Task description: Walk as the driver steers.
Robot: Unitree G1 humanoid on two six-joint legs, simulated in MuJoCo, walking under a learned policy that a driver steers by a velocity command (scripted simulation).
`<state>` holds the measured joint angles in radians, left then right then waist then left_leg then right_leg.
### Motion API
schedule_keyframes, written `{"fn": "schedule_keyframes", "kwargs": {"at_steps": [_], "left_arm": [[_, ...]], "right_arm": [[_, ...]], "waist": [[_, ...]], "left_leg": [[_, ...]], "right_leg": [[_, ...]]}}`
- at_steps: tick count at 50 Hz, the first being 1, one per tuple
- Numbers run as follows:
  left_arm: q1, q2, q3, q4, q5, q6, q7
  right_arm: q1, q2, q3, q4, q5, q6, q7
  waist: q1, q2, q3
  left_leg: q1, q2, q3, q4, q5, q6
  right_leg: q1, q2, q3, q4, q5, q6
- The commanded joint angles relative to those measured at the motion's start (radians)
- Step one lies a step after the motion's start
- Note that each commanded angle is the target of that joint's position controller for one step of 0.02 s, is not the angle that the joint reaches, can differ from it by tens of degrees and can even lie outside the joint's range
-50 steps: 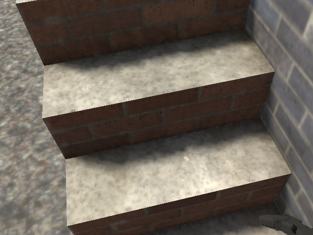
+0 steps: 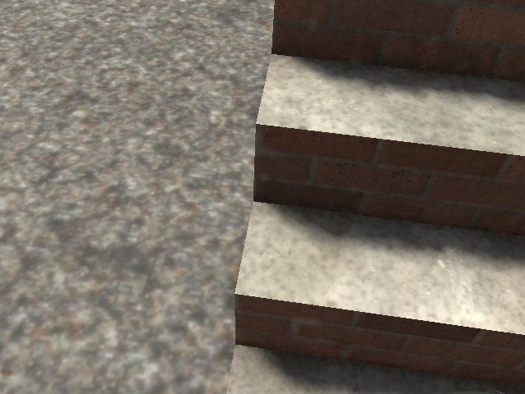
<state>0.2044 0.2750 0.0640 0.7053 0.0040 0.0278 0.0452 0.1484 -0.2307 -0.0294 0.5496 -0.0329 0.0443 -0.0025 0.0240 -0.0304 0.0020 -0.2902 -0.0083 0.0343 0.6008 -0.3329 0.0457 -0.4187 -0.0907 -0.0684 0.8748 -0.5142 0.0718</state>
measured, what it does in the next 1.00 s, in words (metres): climbs, turning right: right foot, then left foot 0.22 m higher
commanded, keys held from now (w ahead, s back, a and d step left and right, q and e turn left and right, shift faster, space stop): e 0.02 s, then w+e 0.78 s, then w+q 0.06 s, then s+q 0.14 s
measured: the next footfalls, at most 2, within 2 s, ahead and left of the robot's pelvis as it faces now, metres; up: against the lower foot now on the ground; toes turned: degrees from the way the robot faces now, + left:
right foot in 0.50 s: +0.03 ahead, -0.11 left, +0.00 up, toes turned -15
left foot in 0.98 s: +0.39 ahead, -0.05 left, +0.22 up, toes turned -22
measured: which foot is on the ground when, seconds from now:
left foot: down 0.00-0.48, up 0.50-0.96, down 0.98-1.00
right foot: up 0.00-0.48, down 0.50-1.00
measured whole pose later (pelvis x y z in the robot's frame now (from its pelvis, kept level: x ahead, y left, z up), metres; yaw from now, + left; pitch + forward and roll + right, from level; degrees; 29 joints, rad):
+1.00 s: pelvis +0.19 -0.06 +0.05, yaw -24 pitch +3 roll +4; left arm 0.47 0.20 0.00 0.93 -0.01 0.02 0.07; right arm -0.04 -0.08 0.12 0.45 -0.04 -0.09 0.02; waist 0.00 -0.02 0.01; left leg -1.03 -0.01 0.15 1.46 -0.49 0.08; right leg 0.02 -0.02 0.11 0.29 -0.11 -0.09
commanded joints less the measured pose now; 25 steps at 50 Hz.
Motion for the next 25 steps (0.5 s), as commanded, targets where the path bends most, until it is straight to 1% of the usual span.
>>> {"fn": "schedule_keyframes", "kwargs": {"at_steps": [1,2,3,4,5,6,7,8,9,10,11,12,13,14,15,16,18,20,21,22,23,24,25], "left_arm": [[0.052,0.031,0.011,-0.003,-0.02,0.008,-0.016],[0.038,0.038,0.012,0.003,0.002,0.006,-0.013],[0.033,0.031,0.009,0.011,0.011,0.001,-0.015],[0.029,0.018,0.001,0.014,0.005,-0.006,-0.02],[0.008,0.006,-0.009,0.013,-0.003,-0.014,-0.021],[-0.013,-0.009,-0.019,0.015,-0.008,-0.019,-0.021],[-0.031,0.015,-0.017,0.002,-0.01,-0.026,-0.012],[-0.038,0.026,-0.017,-0.002,-0.012,-0.033,-0.005],[-0.037,0.041,-0.015,-0.007,-0.015,-0.039,-0.001],[-0.04,0.045,-0.014,-0.009,-0.02,-0.043,-0.003],[-0.045,0.049,-0.012,-0.015,-0.023,-0.046,-0.007],[-0.051,0.047,-0.01,-0.019,-0.026,-0.048,-0.01],[-0.065,0.035,-0.011,-0.027,-0.026,-0.049,-0.014],[-0.08,0.023,-0.013,-0.034,-0.024,-0.05,-0.016],[-0.089,0.013,-0.014,-0.044,-0.026,-0.054,-0.019],[-0.078,0.003,-0.017,-0.044,-0.028,-0.056,-0.024],[-0.059,-0.007,-0.019,-0.048,-0.029,-0.056,-0.039],[-0.043,0.001,-0.017,-0.057,-0.026,-0.053,-0.051],[-0.024,0.007,-0.013,-0.056,-0.024,-0.05,-0.055],[0.012,0.012,-0.008,-0.045,-0.019,-0.048,-0.058],[0.073,0.032,0.004,-0.022,-0.007,-0.047,-0.058],[0.146,0.052,0.018,-0.004,-0.002,-0.054,-0.055],[0.214,0.169,0.048,-0.015,0.008,-0.07,-0.041]], "right_arm": [[-0.06,-0.018,0.007,-0.044,-0.02,-0.059,0.017],[-0.059,-0.019,0.004,-0.024,-0.008,-0.069,0.018],[-0.048,-0.033,0.001,-0.004,-0.004,-0.07,0.011],[-0.043,-0.043,-0.004,0.006,-0.005,-0.069,0.002],[-0.035,-0.049,-0.006,0.01,-0.007,-0.069,-0.01],[-0.026,-0.043,-0.004,0.013,-0.009,-0.069,-0.017],[-0.011,-0.069,-0.013,0.018,-0.003,-0.071,-0.026],[-0.001,-0.094,-0.022,0.022,0.007,-0.074,-0.033],[0.028,-0.128,-0.036,0.033,0.023,-0.075,-0.037],[0.054,-0.139,-0.044,0.038,0.034,-0.076,-0.037],[0.08,-0.148,-0.052,0.047,0.042,-0.078,-0.038],[0.096,-0.153,-0.059,0.056,0.046,-0.083,-0.038],[0.093,-0.15,-0.064,0.059,0.041,-0.088,-0.036],[0.065,-0.14,-0.064,0.054,0.035,-0.094,-0.034],[0.039,-0.138,-0.066,0.049,0.033,-0.095,-0.031],[0.014,-0.137,-0.069,0.045,0.031,-0.096,-0.027],[-0.022,-0.143,-0.075,0.039,0.032,-0.093,-0.016],[-0.027,-0.166,-0.082,0.041,0.036,-0.086,-0.01],[-0.037,-0.175,-0.085,0.04,0.041,-0.082,-0.011],[-0.058,-0.176,-0.083,0.035,0.045,-0.076,-0.015],[-0.073,-0.168,-0.08,0.03,0.049,-0.073,-0.02],[-0.099,-0.141,-0.07,0.015,0.052,-0.076,-0.023],[-0.14,-0.069,-0.045,-0.048,0.034,-0.093,-0.026]], "waist": [[0.011,0.17,-0.059],[-0.001,0.145,-0.044],[-0.002,0.143,-0.032],[-0.008,0.152,-0.024],[-0.024,0.156,-0.013],[-0.038,0.157,-0.002],[-0.053,0.141,0.01],[-0.06,0.137,0.02],[-0.074,0.137,0.029],[-0.084,0.134,0.038],[-0.093,0.117,0.047],[-0.094,0.104,0.056],[-0.09,0.09,0.06],[-0.08,0.081,0.051],[-0.071,0.083,0.036],[-0.059,0.081,0.01],[-0.042,0.091,-0.034],[-0.026,0.105,-0.078],[-0.007,0.11,-0.099],[0.022,0.113,-0.126],[0.051,0.107,-0.157],[0.083,0.06,-0.149],[0.09,-0.176,-0.115]], "left_leg": [[-0.005,0.247,-0.182,-0.269,0.31,0.189],[0.016,0.227,-0.169,-0.273,0.223,0.152],[0.004,0.21,-0.155,-0.295,0.16,0.137],[0.003,0.196,-0.146,-0.322,0.048,0.13],[0.016,0.194,-0.151,-0.347,-0.041,0.13],[0.03,0.208,-0.169,-0.363,-0.074,0.14],[0.052,0.223,-0.194,-0.379,-0.105,0.152],[0.085,0.247,-0.226,-0.388,-0.121,0.168],[0.137,0.279,-0.267,-0.397,-0.141,0.191],[0.185,0.313,-0.31,-0.402,-0.148,0.214],[0.223,0.341,-0.339,-0.412,-0.162,0.232],[0.248,0.363,-0.356,-0.426,-0.173,0.243],[0.263,0.373,-0.352,-0.439,-0.152,0.246],[0.257,0.365,-0.311,-0.44,-0.082,0.239],[0.248,0.345,-0.254,-0.438,0.003,0.228],[0.232,0.325,-0.195,-0.429,0.085,0.217],[0.198,0.296,-0.098,-0.397,0.26,0.205],[0.208,0.301,-0.049,-0.338,0.446,0.196],[0.211,0.299,-0.021,-0.29,0.535,0.182],[0.209,0.287,0.014,-0.208,0.646,0.162],[0.195,0.244,0.073,-0.071,0.714,0.124],[0.085,0.195,0.134,0.145,0.639,0.064],[-0.278,0.104,0.153,0.485,0.099,-0.027]], "right_leg": [[-0.046,-0.003,0.119,0.239,-0.076,0.049],[-0.06,-0.008,0.109,0.192,0.001,0.054],[-0.035,-0.008,0.098,0.152,0.064,0.055],[-0.01,-0.005,0.085,0.085,0.108,0.046],[0.006,0.001,0.072,0.012,0.122,0.033],[0.02,0.01,0.059,-0.04,0.108,0.018],[0.015,0.019,0.057,-0.081,0.083,0.005],[-0.004,0.024,0.051,-0.104,0.054,-0.009],[-0.053,0.026,0.044,-0.093,0.023,-0.023],[-0.108,0.021,0.047,-0.069,-0.007,-0.038],[-0.16,0.012,0.055,-0.041,-0.029,-0.053],[-0.2,0.001,0.065,-0.016,-0.041,-0.067],[-0.224,-0.009,0.073,0.007,-0.04,-0.079],[-0.21,-0.015,0.075,0.009,-0.032,-0.087],[-0.183,-0.012,0.066,0.001,-0.014,-0.092],[-0.132,-0.007,0.053,-0.025,0.004,-0.097],[-0.027,0.017,0.017,-0.086,0.053,-0.102],[0.036,0.039,-0.008,-0.142,0.1,-0.109],[0.079,0.056,-0.023,-0.195,0.134,-0.12],[0.142,0.084,-0.047,-0.271,0.199,-0.14],[0.227,0.132,-0.071,-0.355,0.249,-0.162],[0.337,0.124,-0.018,-0.437,0.28,-0.203],[0.522,-0.096,0.361,-0.527,0.448,-0.284]]}}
